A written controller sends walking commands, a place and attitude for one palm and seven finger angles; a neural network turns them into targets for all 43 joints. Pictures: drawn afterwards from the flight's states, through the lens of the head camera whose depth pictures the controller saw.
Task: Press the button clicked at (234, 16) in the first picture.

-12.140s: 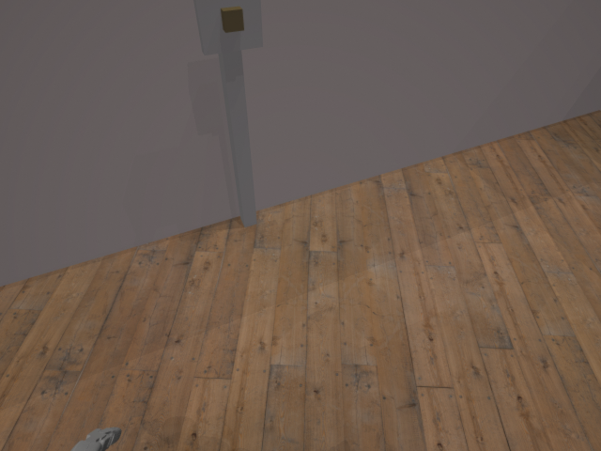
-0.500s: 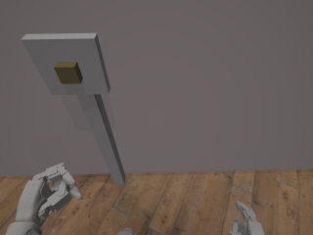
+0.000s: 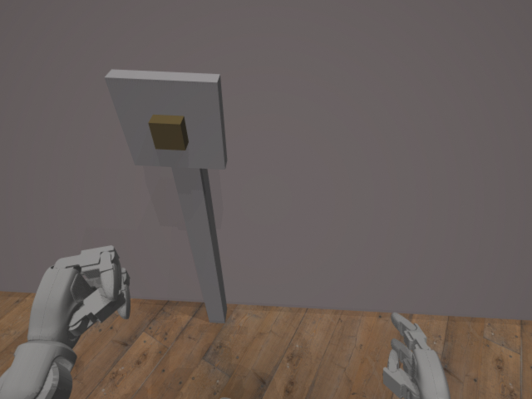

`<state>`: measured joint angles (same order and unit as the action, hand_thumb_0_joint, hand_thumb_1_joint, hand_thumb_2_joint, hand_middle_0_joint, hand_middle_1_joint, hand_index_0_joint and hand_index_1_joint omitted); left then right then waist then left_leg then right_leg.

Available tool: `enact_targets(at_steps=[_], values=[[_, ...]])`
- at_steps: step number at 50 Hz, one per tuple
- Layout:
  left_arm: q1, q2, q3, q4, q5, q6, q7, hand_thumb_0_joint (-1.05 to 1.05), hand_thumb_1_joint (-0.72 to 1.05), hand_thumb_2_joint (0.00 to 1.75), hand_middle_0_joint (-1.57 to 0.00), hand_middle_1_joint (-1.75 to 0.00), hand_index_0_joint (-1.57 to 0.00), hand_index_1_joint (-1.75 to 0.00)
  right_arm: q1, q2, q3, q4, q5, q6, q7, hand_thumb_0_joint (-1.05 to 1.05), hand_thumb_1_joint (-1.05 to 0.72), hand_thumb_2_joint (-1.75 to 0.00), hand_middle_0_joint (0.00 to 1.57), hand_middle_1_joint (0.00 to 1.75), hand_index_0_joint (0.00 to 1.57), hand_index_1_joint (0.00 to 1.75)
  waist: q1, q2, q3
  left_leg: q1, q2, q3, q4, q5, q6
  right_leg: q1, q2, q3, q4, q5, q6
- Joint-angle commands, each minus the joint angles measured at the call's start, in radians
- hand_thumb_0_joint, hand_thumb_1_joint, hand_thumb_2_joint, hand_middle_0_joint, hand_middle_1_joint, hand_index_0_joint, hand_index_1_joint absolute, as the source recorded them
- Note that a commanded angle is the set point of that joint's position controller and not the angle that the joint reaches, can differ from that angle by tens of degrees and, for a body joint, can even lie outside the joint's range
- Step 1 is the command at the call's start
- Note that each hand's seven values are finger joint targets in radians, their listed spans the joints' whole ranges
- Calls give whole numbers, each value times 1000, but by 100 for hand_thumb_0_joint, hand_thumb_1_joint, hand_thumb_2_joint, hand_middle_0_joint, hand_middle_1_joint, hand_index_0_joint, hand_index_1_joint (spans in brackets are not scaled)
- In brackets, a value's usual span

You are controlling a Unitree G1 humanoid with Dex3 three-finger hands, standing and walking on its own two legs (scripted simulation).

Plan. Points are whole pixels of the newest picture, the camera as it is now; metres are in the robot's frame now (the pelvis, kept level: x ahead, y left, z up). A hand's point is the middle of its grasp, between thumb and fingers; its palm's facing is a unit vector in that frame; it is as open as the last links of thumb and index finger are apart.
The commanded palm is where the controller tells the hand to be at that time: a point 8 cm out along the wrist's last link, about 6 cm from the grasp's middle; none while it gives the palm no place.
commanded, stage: raise the hand and make a fist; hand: left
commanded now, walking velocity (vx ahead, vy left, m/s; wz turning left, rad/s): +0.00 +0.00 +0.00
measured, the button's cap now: (169, 131) +0.50 +0.22 +0.15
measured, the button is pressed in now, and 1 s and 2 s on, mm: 0 0 0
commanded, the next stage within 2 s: aim a knuckle at the button in 0.70 s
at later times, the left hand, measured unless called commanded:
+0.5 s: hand (129, 277) +0.23 +0.19 +0.13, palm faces +0.04 -1.00 -0.06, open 3.1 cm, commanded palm +0.20 +0.24 +0.15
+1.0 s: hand (146, 252) +0.26 +0.18 +0.13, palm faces +0.07 -1.00 -0.06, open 3.1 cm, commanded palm +0.24 +0.23 +0.14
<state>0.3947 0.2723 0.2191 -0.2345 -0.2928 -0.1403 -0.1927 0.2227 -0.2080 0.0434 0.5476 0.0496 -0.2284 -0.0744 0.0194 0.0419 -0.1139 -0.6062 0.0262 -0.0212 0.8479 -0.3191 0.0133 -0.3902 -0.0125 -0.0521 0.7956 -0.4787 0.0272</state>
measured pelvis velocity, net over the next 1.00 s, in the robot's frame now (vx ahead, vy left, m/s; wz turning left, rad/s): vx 0.01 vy -0.04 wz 0.01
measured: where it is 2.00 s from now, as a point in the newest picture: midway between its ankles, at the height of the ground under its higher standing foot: outside the picture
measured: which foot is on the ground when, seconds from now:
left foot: down 0.00-1.00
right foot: down 0.00-1.00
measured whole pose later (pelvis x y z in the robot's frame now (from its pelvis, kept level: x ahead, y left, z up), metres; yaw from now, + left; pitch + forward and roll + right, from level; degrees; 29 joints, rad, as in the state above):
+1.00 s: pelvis +0.01 -0.04 +0.02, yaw +1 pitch +1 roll -1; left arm 0.16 0.30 0.27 -0.04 -0.31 -0.04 -0.25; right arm 0.23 -0.25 0.04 0.62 0.06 -0.24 -0.10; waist 0.03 0.05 -0.06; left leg -0.46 0.04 -0.03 0.70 -0.27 -0.03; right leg -0.26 0.00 -0.06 0.69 -0.45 -0.01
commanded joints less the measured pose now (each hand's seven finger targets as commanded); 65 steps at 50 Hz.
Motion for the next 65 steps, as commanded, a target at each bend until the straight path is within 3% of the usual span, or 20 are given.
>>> enact_targets(at_steps=[1, 8, 12, 13, 15, 19, 24, 27, 30, 36, 39, 42, 46, 52, 56, 58, 60, 61, 63, 65], values=[[-129, 136, 47, -203, -11, 15, -28, 0, 90, 90, -130, -150, -130, -150, -80, -150, -49, -165, 6, -51, -23, 0, -90, -90, 20, 30, 20, 30, -7, 25, -49, 268, 0, -50, -214, -3, 12, -136, 40, -40, -161, 123, -29], [-251, 200, 119, -260, -19, 9, 0, 0, 90, 90, -130, -150, -130, -150, -91, -143, -27, -147, 1, -64, -29, 0, -90, -90, 20, 30, 20, 30, 0, 57, -66, 317, -2, -54, -246, -27, 9, -99, 42, -38, -191, 102, -35], [-265, 180, 101, -209, -30, 46, -19, 0, 90, 90, -130, -150, -130, -150, -101, -147, -26, -136, 11, -75, -31, 0, -90, -90, 20, 30, 20, 30, 3, 80, -48, 336, -6, -47, -263, -35, 5, -84, 38, -36, -215, 102, -33], [-260, 175, 99, -187, -35, 65, -26, 0, 90, 90, -130, -150, -130, -150, -103, -150, -26, -136, 12, -77, -32, 0, -90, -90, 20, 30, 20, 30, 5, 44, -43, 328, -8, -46, -264, -25, 10, -70, 40, -34, -226, 113, -32], [-271, 184, 94, -180, -37, 100, -40, 0, 90, 90, -130, -150, -130, -150, -108, -153, -27, -137, 17, -80, -35, 0, -90, -90, 20, 30, 20, 30, 9, 58, -38, 342, -10, -35, -266, -5, 11, -67, 35, -28, -243, 122, -29], [-219, 176, 110, -123, -52, 145, -51, 0, 90, 90, -130, -150, -130, -150, -107, -158, -31, -140, 18, -77, -35, 0, -90, -90, 20, 30, 20, 30, 16, -46, -10, 322, -17, -24, -263, 27, 17, -56, 31, -21, -274, 132, -21], [-281, 204, 143, -187, -42, 98, -24, 0, 90, 90, -130, -150, -130, -150, -106, -151, -36, -135, 11, -84, -31, 0, -90, -90, 20, 30, 20, 30, 12, -4, -26, 351, -20, -7, -252, 64, 17, -58, 29, -9, -275, 148, -20], [-298, 190, 128, -215, -29, 49, -12, 0, 90, 90, -130, -150, -130, -150, -96, -145, -37, -126, 8, -92, -26, 0, -90, -90, 20, 30, 20, 30, 5, 40, -40, 375, -19, -3, -247, 84, 14, -60, 30, -10, -265, 169, -23], [-281, 188, 117, -204, -24, 28, -19, 0, 90, 90, -130, -150, -130, -150, -92, -146, -39, -116, 8, -99, -23, 0, -90, -90, 20, 30, 20, 30, 0, 47, -45, 380, -20, 1, -237, 106, 16, -48, 26, -2, -266, 204, -22], [-239, 183, 120, -123, -42, 71, -53, 0, 90, 90, -130, -150, -130, -150, -95, -153, -44, -120, 14, -89, -31, 0, -90, -90, 20, 30, 20, 30, 8, -10, -20, 358, -26, 10, -232, 120, 20, -37, 18, 11, -281, 258, -10], [-252, 185, 137, -116, -57, 78, -59, 0, 90, 90, -130, -150, -130, -150, -100, -154, -44, -121, 14, -87, -33, 0, -90, -90, 20, 30, 20, 30, 8, -70, -24, 345, -29, 10, -220, 139, 21, -25, 11, 23, -285, 295, 0], [-338, 200, 142, -116, -46, 59, -49, 0, 90, 90, -130, -150, -130, -150, -94, -153, -44, -109, 11, -84, -35, 0, -90, -90, 20, 30, 20, 30, -3, -28, -31, 369, -28, 12, -218, 157, 21, -40, 14, 17, -272, 314, -3], [-454, 214, 139, -38, -36, 31, -52, 0, 90, 90, -130, -150, -130, -150, -88, -157, -45, -84, 9, -74, -42, 0, -90, -90, 20, 30, 20, 30, -22, -35, -28, 370, -29, 9, -211, 151, 23, -54, 13, 27, -271, 301, -3], [-523, 214, 128, 43, -31, 30, -82, 0, 90, 90, -130, -150, -130, -150, -95, -157, -48, -84, 11, -59, -45, 0, -90, -90, 20, 30, 20, 30, -10, 22, -119, 419, -30, 17, -208, 229, 23, -8, 12, 20, -246, 408, -11], [-524, 214, 140, 105, -35, 49, -80, 0, 90, 90, -130, -150, -130, -150, -91, -161, -51, -89, 11, -43, -39, 0, -90, -90, 20, 30, 20, 30, -2, -18, -127, 404, -31, 18, -209, 256, 22, 8, 12, 15, -240, 463, -8], [-517, 237, 171, 147, -36, 54, -70, 0, 90, 90, -130, -150, -130, -150, -86, -167, -57, -88, 10, -32, -37, 0, -90, -90, 20, 30, 20, 30, 4, -77, -116, 381, -29, 19, -211, 264, 22, 21, 13, 12, -240, 478, -5], [-523, 211, 153, 119, -28, 51, -60, 0, 90, 90, -130, -150, -130, -150, -88, -161, -58, -102, 10, -25, -30, 0, -90, -90, 20, 30, 20, 30, 8, -23, -137, 400, -32, 25, -213, 288, 20, 21, 14, 7, -227, 500, -10], [-555, 224, 155, 116, -19, 47, -50, 0, 90, 90, -130, -150, -130, -150, -86, -161, -59, -100, 10, -20, -29, 0, -90, -90, 20, 30, 20, 30, 3, -10, -138, 408, -28, 25, -215, 289, 18, 12, 17, 4, -224, 484, -14], [-582, 200, 128, 103, -10, 33, -35, 0, 90, 90, -130, -150, -130, -150, -84, -157, -61, -99, 8, -17, -26, 0, -90, -90, 20, 30, 20, 30, -8, -20, -128, 414, -24, 24, -213, 285, 21, -1, 22, 2, -229, 462, -16], [-601, 179, 101, 86, 3, 16, -23, 0, 90, 90, -130, -150, -130, -150, -81, -156, -63, -98, 7, -13, -21, 0, -90, -90, 20, 30, 20, 30, -14, 15, -139, 431, -21, 23, -219, 282, 17, -14, 24, -2, -221, 440, -21]])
